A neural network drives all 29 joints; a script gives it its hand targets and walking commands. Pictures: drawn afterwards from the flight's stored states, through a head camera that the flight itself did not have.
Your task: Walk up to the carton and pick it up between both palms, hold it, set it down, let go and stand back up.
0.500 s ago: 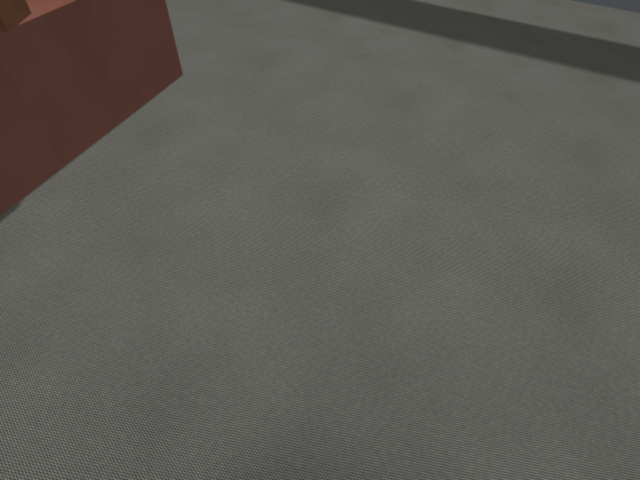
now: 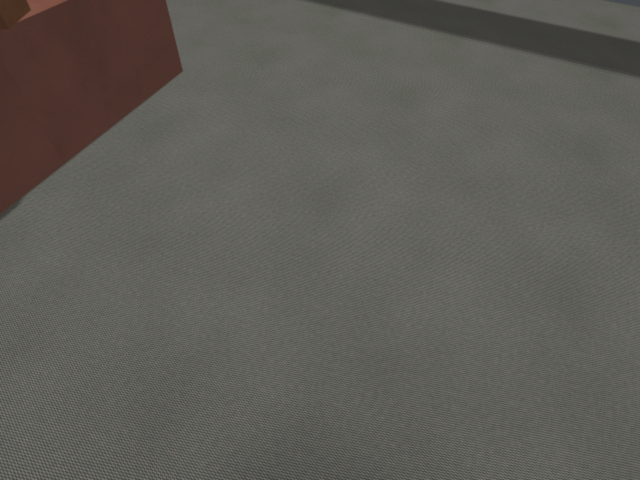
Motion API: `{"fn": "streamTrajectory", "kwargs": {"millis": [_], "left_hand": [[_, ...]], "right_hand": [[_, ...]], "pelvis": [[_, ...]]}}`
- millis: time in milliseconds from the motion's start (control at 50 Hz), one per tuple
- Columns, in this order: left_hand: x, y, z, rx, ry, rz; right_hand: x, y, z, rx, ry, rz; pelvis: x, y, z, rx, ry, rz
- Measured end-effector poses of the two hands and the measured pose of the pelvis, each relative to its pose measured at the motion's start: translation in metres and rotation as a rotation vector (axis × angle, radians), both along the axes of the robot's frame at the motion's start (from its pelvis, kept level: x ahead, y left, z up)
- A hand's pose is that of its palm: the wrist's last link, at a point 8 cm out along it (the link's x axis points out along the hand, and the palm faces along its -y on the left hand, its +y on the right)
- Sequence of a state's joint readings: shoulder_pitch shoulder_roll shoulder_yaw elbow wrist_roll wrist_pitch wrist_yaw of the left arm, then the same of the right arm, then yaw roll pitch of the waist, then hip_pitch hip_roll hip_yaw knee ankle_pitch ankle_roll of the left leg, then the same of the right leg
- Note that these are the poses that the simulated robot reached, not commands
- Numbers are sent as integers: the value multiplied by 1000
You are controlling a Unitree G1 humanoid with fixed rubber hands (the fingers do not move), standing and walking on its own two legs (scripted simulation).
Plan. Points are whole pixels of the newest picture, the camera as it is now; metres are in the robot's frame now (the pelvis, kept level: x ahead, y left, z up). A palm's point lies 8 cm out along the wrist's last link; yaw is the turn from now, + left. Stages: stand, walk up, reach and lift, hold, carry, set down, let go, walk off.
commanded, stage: stand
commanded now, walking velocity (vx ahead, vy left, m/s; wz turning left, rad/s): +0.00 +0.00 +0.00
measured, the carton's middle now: out of the picture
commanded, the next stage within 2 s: none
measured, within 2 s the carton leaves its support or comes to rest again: neither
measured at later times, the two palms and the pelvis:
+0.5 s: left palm out of the picture +0.05 +0.25 -0.13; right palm out of the picture +0.07 -0.26 -0.13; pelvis +0.00 +0.00 +0.00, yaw +0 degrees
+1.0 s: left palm out of the picture +0.05 +0.25 -0.13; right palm out of the picture +0.07 -0.26 -0.13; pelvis +0.00 +0.00 +0.01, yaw +0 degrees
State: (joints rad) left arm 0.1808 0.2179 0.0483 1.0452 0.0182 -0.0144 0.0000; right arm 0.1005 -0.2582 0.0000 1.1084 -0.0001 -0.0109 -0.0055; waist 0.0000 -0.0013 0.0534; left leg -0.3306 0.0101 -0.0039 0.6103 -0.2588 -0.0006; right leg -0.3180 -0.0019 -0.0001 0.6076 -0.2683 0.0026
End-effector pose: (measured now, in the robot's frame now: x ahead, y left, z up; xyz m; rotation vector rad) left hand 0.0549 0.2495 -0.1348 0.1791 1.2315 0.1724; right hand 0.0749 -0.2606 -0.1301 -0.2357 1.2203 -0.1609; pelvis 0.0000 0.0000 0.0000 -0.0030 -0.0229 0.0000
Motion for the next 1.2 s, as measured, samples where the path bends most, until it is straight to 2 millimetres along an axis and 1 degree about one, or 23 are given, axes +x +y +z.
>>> {"fn": "streamTrajectory", "kwargs": {"millis": [280,940,1200], "left_hand": [[0,-3,2,6,6,0],[-5,-2,6,2,15,4],[-1,-2,8,1,10,4]], "right_hand": [[1,-4,0,4,2,0],[-7,-4,4,0,22,-5],[-3,-4,6,-1,16,-4]], "pelvis": [[1,-4,1,5,3,0],[-1,-2,6,3,3,0],[2,-2,8,3,0,0]]}}
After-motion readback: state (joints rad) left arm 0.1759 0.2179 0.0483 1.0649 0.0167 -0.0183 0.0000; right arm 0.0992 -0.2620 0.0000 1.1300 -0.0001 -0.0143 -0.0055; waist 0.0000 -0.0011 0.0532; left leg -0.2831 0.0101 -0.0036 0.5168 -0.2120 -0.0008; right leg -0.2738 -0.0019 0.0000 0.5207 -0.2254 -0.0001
